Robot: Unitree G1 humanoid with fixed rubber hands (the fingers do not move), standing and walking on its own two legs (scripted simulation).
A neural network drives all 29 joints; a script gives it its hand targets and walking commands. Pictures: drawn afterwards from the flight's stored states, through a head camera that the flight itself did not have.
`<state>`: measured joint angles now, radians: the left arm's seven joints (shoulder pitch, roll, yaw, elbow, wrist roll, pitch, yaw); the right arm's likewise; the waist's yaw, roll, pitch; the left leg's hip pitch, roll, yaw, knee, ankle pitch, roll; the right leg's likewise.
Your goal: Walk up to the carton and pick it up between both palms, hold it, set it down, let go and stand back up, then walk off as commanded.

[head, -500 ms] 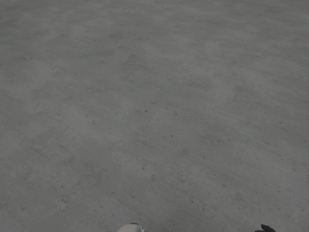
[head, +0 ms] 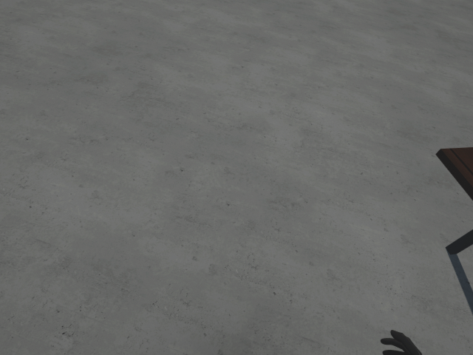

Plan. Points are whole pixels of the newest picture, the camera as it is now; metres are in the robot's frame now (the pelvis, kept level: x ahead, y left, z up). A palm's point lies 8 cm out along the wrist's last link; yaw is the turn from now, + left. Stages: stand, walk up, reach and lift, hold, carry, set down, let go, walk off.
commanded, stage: walk up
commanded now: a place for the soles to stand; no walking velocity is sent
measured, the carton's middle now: out of the picture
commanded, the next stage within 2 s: none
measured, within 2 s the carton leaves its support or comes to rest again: neither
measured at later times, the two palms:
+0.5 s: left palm out of the picture +0.05 +0.46 -0.15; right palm out of the picture -0.11 -0.16 -0.08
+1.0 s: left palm out of the picture +0.03 +0.49 -0.12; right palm out of the picture -0.29 -0.06 -0.08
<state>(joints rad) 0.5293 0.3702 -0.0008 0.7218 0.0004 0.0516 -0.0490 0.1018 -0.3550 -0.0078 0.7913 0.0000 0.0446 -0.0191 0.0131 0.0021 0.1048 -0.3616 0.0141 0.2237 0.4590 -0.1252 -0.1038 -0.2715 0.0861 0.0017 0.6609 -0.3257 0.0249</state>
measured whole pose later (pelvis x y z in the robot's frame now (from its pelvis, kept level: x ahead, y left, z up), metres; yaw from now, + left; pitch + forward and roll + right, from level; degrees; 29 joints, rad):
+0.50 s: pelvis -0.11 +0.19 -0.03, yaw -24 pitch -5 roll -4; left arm 0.33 0.46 0.01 0.70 0.00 0.09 -0.06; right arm 0.14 -0.42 -0.05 0.79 0.00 0.01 -0.03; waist 0.07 -0.03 0.13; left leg -0.43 0.01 0.02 1.10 -0.66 0.00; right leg -0.31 0.05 0.13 0.68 -0.32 0.02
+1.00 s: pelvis -0.18 +0.24 -0.01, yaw -38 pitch -2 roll +1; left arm 0.41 0.49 0.01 0.74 0.00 0.09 -0.11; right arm 0.27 -0.37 -0.05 0.81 0.00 -0.05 0.00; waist 0.05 -0.08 0.08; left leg -0.28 0.09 0.22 0.54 -0.21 0.03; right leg -0.36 -0.03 0.00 0.97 -0.42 0.02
